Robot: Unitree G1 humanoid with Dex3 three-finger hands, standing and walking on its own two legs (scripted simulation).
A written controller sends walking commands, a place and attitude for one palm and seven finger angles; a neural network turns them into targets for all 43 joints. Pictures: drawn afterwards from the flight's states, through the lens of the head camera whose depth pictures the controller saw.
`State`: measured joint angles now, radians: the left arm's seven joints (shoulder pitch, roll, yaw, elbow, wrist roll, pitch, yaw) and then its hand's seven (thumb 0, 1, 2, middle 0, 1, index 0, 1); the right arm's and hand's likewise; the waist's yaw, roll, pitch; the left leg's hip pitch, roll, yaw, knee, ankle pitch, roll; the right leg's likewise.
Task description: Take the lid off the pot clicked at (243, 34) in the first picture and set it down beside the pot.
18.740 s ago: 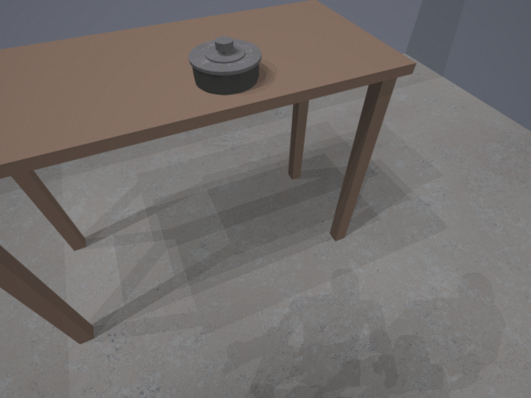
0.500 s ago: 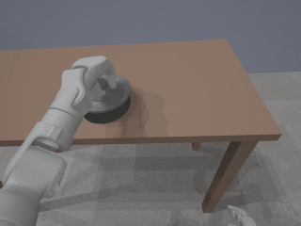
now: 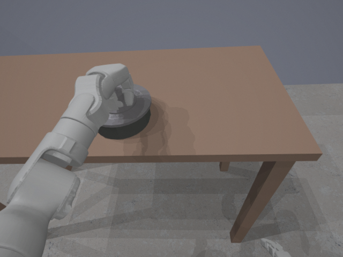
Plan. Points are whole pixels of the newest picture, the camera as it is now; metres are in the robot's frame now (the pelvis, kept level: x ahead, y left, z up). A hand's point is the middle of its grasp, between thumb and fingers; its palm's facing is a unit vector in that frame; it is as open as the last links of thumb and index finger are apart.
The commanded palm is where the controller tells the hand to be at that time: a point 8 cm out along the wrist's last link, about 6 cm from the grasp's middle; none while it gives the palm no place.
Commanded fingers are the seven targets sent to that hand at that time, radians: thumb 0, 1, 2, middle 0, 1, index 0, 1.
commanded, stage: lift the lid straight up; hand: left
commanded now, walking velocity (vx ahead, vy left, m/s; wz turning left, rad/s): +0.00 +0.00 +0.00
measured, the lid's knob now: (116, 95) +0.47 +0.15 +0.15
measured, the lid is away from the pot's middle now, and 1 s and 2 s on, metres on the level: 0.00 0.00 0.00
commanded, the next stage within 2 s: open the fingers wide in 0.96 s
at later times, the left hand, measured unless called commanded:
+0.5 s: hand (113, 94) +0.44 +0.14 +0.18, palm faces -0.31 -0.06 -0.95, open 3.5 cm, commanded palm +0.42 +0.15 +0.26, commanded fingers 0.00 0.70 1.00 -0.77 -1.00 -1.26 -1.14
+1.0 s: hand (105, 70) +0.44 +0.14 +0.25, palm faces -0.16 -0.07 -0.98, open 2.9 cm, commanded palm +0.41 +0.15 +0.31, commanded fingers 0.00 0.70 1.00 -0.77 -1.00 -1.26 -1.14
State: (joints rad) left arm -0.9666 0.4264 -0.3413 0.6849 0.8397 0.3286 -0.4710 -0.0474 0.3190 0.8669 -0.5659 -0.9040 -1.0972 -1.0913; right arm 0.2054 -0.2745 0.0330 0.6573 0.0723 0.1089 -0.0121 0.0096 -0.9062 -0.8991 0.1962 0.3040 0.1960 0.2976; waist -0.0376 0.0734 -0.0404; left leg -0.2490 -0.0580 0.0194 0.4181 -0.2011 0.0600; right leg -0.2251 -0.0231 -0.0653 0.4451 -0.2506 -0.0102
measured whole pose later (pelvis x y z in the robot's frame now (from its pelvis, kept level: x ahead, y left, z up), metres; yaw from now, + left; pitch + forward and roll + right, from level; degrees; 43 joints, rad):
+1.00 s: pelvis +0.00 +0.00 +0.00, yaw +0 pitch +1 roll +0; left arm -1.06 0.48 -0.31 0.59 0.85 0.37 -0.52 0.00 0.67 0.99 -0.77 -0.99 -1.26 -1.13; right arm 0.15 -0.27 0.04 0.64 0.07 0.09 -0.01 0.01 -0.91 -0.90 0.20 0.30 0.20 0.30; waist -0.03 0.08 -0.05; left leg -0.22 -0.06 0.03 0.38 -0.18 0.06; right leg -0.21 -0.02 -0.06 0.42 -0.24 -0.01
